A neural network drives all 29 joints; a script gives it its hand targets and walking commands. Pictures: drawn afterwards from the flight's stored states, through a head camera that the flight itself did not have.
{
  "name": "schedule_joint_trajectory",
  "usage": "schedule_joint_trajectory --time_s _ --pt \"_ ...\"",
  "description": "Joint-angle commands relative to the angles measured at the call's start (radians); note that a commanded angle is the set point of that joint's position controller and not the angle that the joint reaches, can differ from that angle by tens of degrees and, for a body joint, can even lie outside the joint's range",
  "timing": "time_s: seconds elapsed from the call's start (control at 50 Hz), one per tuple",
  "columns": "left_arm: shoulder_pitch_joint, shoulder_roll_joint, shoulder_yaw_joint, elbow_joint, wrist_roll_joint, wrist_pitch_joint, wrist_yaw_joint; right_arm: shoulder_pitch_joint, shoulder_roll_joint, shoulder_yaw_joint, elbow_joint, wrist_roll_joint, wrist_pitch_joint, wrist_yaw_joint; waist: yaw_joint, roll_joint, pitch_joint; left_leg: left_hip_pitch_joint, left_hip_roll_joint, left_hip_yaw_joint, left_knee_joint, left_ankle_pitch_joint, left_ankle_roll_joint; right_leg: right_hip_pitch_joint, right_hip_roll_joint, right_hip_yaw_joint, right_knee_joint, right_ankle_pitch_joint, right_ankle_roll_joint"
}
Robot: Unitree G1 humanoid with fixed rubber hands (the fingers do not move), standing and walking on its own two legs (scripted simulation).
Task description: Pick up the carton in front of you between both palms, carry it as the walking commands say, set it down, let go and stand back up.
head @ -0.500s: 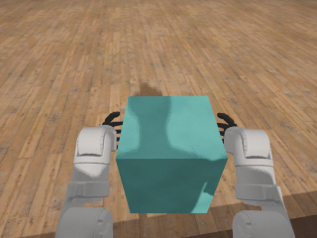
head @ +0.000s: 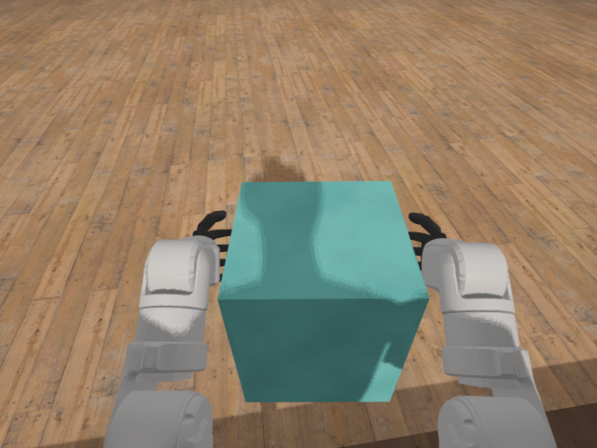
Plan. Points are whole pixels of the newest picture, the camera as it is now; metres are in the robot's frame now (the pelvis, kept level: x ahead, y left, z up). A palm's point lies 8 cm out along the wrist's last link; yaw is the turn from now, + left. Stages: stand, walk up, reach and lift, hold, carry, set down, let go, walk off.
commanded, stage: carry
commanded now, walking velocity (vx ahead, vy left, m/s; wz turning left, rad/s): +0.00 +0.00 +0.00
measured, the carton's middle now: (316, 293) +0.34 +0.00 +0.05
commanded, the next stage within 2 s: none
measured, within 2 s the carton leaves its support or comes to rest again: neither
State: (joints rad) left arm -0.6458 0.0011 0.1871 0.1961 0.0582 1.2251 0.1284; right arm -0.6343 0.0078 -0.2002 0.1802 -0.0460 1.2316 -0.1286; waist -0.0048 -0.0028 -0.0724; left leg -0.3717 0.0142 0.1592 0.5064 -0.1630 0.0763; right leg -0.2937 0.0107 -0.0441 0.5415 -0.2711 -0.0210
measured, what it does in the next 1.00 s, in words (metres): walks ahead: left foot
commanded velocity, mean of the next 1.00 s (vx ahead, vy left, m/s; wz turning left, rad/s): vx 0.48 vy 0.00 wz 0.00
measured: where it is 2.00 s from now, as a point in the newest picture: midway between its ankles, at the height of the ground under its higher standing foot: (330, 297)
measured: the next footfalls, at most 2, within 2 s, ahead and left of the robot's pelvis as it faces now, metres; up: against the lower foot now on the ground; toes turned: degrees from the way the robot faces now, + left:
left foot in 0.58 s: +0.23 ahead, +0.10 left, +0.00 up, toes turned +3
right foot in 1.18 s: +0.64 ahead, -0.09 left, -0.12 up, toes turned -5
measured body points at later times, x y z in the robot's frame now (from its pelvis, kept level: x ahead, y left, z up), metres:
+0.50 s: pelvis +0.08 +0.00 +0.00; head +0.07 +0.00 +0.45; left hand +0.43 +0.15 +0.11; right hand +0.44 -0.15 +0.12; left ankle +0.14 +0.10 -0.71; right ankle +0.01 -0.11 -0.73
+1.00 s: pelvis +0.31 +0.02 -0.02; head +0.34 +0.02 +0.43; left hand +0.69 +0.15 +0.10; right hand +0.67 -0.15 +0.10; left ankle +0.19 +0.10 -0.73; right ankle +0.46 -0.12 -0.69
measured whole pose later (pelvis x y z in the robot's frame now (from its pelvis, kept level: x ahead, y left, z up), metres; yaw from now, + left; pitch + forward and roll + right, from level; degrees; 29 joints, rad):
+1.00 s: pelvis +0.31 +0.02 -0.02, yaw +1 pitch +5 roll +0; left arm -0.61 -0.04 0.24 -0.02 0.07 1.22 0.13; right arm -0.62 0.04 -0.20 0.04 -0.04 1.18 -0.13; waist -0.11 -0.02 -0.05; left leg -0.18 -0.05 0.06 0.59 -0.50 0.07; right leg -0.76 -0.06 0.00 0.86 0.01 -0.04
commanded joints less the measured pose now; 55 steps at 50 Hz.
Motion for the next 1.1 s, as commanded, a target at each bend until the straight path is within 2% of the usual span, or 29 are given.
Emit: schedule_joint_trajectory --time_s 0.0,0.04,0.06,0.14,0.2,0.24,0.26,0.3,0.32,0.34,0.38,0.44,0.5,0.54,0.56,0.58,0.6,0.62,0.66,0.72,0.8,0.82,0.86,0.88,0.94,0.98,1.02,1.06,1.08 --pt "-0.752 -1.140 -0.594 -0.144 -0.430 -0.032 -0.236 -0.760 1.102 0.588 -0.129 0.414 -0.033 0.249 -0.003 0.013 -0.398 0.212 0.160 -0.168 -0.076 0.094 0.011 0.067 -0.121 0.107 -0.069 0.103 -0.040" --pt "-0.752 -1.140 -0.594 -0.144 -0.430 -0.032 -0.236 -0.759 1.102 0.588 -0.129 0.414 -0.033 0.249 -0.003 0.013 -0.398 0.211 0.160 -0.168 -0.076 0.094 0.011 0.067 -0.121 0.107 -0.069 0.103 -0.040" --pt "-0.753 -1.139 -0.595 -0.145 -0.431 -0.032 -0.236 -0.761 1.101 0.589 -0.129 0.414 -0.033 0.249 -0.002 0.017 -0.406 0.210 0.157 -0.173 -0.089 0.015 0.013 0.066 -0.114 0.102 -0.073 0.050 -0.042" --pt "-0.768 -1.140 -0.596 -0.145 -0.435 -0.032 -0.235 -0.771 1.101 0.591 -0.125 0.418 -0.033 0.247 -0.018 0.075 -0.344 0.197 0.190 -0.285 -0.182 -0.519 0.051 -0.066 -0.056 0.065 -0.015 -0.289 -0.059" --pt "-0.755 -1.137 -0.590 -0.121 -0.434 -0.031 -0.235 -0.762 1.101 0.591 -0.115 0.419 -0.035 0.243 -0.032 0.118 -0.324 0.220 0.259 -0.368 -0.224 -0.523 0.098 -0.109 -0.010 -0.016 0.059 -0.139 -0.054" --pt "-0.732 -1.135 -0.577 -0.098 -0.427 -0.033 -0.237 -0.762 1.106 0.596 -0.114 0.421 -0.037 0.240 -0.016 0.086 -0.341 0.149 0.231 -0.304 -0.187 -0.494 0.083 -0.007 -0.008 -0.008 -0.018 -0.136 -0.073" --pt "-0.735 -1.137 -0.572 -0.096 -0.422 -0.035 -0.239 -0.777 1.114 0.603 -0.120 0.425 -0.039 0.240 -0.001 0.040 -0.342 0.066 0.192 -0.242 -0.117 -0.475 0.054 0.077 -0.044 0.061 -0.079 -0.171 -0.096" --pt "-0.726 -1.122 -0.557 -0.091 -0.416 -0.035 -0.240 -0.808 1.127 0.612 -0.132 0.434 -0.043 0.239 0.042 -0.206 -0.272 -0.250 0.023 -0.043 0.222 -0.316 -0.034 0.268 -0.273 0.460 -0.278 -0.362 -0.184" --pt "-0.731 -1.115 -0.555 -0.097 -0.420 -0.036 -0.240 -0.822 1.123 0.610 -0.132 0.434 -0.045 0.236 0.067 -0.234 -0.221 -0.405 -0.002 -0.062 0.298 -0.326 -0.038 0.355 -0.325 0.537 -0.266 -0.228 -0.227" --pt "-0.747 -1.114 -0.564 -0.113 -0.430 -0.036 -0.238 -0.821 1.123 0.607 -0.127 0.432 -0.048 0.233 0.077 -0.168 -0.228 -0.457 0.018 -0.105 0.349 -0.314 -0.033 0.409 -0.339 0.524 -0.234 -0.043 -0.247" --pt "-0.786 -1.126 -0.596 -0.168 -0.461 -0.040 -0.235 -0.787 1.116 0.595 -0.121 0.421 -0.047 0.226 0.083 -0.098 -0.285 -0.464 0.021 -0.116 0.356 -0.285 -0.037 0.482 -0.325 0.437 -0.195 0.163 -0.224" --pt "-0.814 -1.133 -0.621 -0.232 -0.486 -0.043 -0.228 -0.748 1.106 0.583 -0.123 0.406 -0.037 0.215 0.079 -0.138 -0.318 -0.317 -0.011 -0.082 0.239 -0.179 -0.049 0.426 -0.250 0.288 -0.177 0.282 -0.157" --pt "-0.779 -1.132 -0.624 -0.226 -0.480 -0.039 -0.226 -0.703 1.091 0.567 -0.112 0.385 -0.027 0.211 0.070 -0.171 -0.317 -0.131 -0.060 -0.022 0.123 -0.122 -0.048 0.308 -0.201 0.165 -0.126 0.337 -0.126" --pt "-0.743 -1.139 -0.624 -0.197 -0.471 -0.036 -0.228 -0.659 1.082 0.556 -0.085 0.367 -0.023 0.216 0.014 -0.104 -0.377 0.171 -0.092 0.021 -0.035 -0.033 -0.025 0.169 -0.146 0.047 0.051 0.409 -0.080" --pt "-0.727 -1.139 -0.623 -0.179 -0.461 -0.036 -0.230 -0.622 1.073 0.546 -0.059 0.357 -0.025 0.220 -0.025 -0.017 -0.441 0.407 0.007 -0.119 -0.057 -0.055 0.012 0.011 -0.114 0.007 0.222 0.315 -0.038" --pt "-0.710 -1.144 -0.618 -0.158 -0.453 -0.034 -0.234 -0.604 1.048 0.531 -0.046 0.343 -0.029 0.224 -0.038 0.226 -0.511 0.614 0.279 -0.545 -0.087 -0.086 0.100 -0.255 -0.020 -0.037 0.470 -0.011 0.014" --pt "-0.730 -1.146 -0.617 -0.143 -0.450 -0.035 -0.239 -0.624 1.051 0.524 -0.040 0.334 -0.037 0.229 -0.054 0.309 -0.480 0.681 0.357 -0.769 -0.135 -0.001 0.203 -0.482 0.057 0.013 0.614 -0.301 0.000" --pt "-0.758 -1.161 -0.625 -0.147 -0.450 -0.042 -0.242 -0.665 1.064 0.538 -0.082 0.342 -0.045 0.234 -0.063 0.217 -0.452 0.641 0.348 -0.723 -0.091 0.043 0.217 -0.515 -0.008 0.071 0.689 -0.286 -0.026" --pt "-0.767 -1.190 -0.638 -0.157 -0.452 -0.055 -0.239 -0.773 1.114 0.601 -0.182 0.395 -0.060 0.244 -0.047 0.063 -0.404 0.512 0.300 -0.580 -0.092 0.105 0.178 -0.504 -0.061 0.078 0.653 -0.188 -0.033" --pt "-0.759 -1.198 -0.655 -0.218 -0.452 -0.067 -0.217 -0.842 1.143 0.660 -0.307 0.458 -0.074 0.245 -0.036 0.113 -0.410 0.436 0.231 -0.412 -0.111 0.170 0.147 -0.428 -0.064 0.050 0.484 -0.097 -0.005" --pt "-0.715 -1.149 -0.666 -0.307 -0.423 -0.066 -0.182 -0.788 1.099 0.687 -0.387 0.481 -0.064 0.240 -0.067 0.120 -0.439 0.504 0.218 -0.355 -0.077 0.321 0.174 -0.456 -0.043 0.004 0.386 -0.025 -0.002" --pt "-0.695 -1.128 -0.665 -0.315 -0.409 -0.061 -0.177 -0.763 1.085 0.694 -0.385 0.479 -0.058 0.240 -0.072 0.129 -0.463 0.539 0.223 -0.348 -0.031 0.410 0.174 -0.470 -0.054 0.004 0.471 0.118 -0.017" --pt "-0.644 -1.080 -0.660 -0.310 -0.379 -0.051 -0.175 -0.717 1.061 0.702 -0.362 0.471 -0.049 0.244 -0.076 0.115 -0.444 0.600 0.209 -0.344 0.011 0.460 0.173 -0.562 -0.068 0.013 0.459 0.147 -0.023" --pt "-0.623 -1.061 -0.653 -0.297 -0.363 -0.046 -0.178 -0.694 1.051 0.701 -0.338 0.465 -0.046 0.247 -0.094 0.122 -0.432 0.715 0.222 -0.399 0.054 0.449 0.168 -0.683 -0.086 0.062 0.462 0.196 -0.032" --pt "-0.588 -1.014 -0.629 -0.234 -0.324 -0.034 -0.198 -0.672 1.041 0.695 -0.248 0.447 -0.047 0.262 -0.153 0.074 -0.335 0.811 0.224 -0.448 0.074 0.440 0.163 -0.861 -0.086 0.061 0.354 0.228 -0.020" --pt "-0.579 -0.993 -0.601 -0.185 -0.299 -0.033 -0.210 -0.695 1.062 0.701 -0.208 0.459 -0.054 0.273 -0.149 0.009 -0.244 0.591 0.164 -0.370 0.063 0.263 0.130 -0.665 -0.078 0.030 0.118 0.455 -0.010" --pt "-0.572 -0.992 -0.578 -0.148 -0.283 -0.034 -0.215 -0.707 1.080 0.698 -0.165 0.480 -0.065 0.284 -0.133 0.042 -0.207 0.352 0.123 -0.272 0.059 0.133 0.092 -0.367 -0.064 -0.009 -0.019 0.685 -0.029" --pt "-0.589 -0.990 -0.560 -0.121 -0.274 -0.036 -0.220 -0.709 1.100 0.687 -0.122 0.487 -0.077 0.292 -0.101 0.119 -0.180 0.242 0.115 -0.226 0.112 0.103 0.061 -0.195 -0.067 -0.038 -0.037 0.737 -0.053" --pt "-0.580 -0.986 -0.548 -0.096 -0.273 -0.038 -0.223 -0.702 1.108 0.677 -0.099 0.486 -0.080 0.295 -0.080 0.112 -0.181 0.251 0.098 -0.212 0.166 0.128 0.052 -0.150 -0.065 -0.053 -0.061 0.724 -0.059"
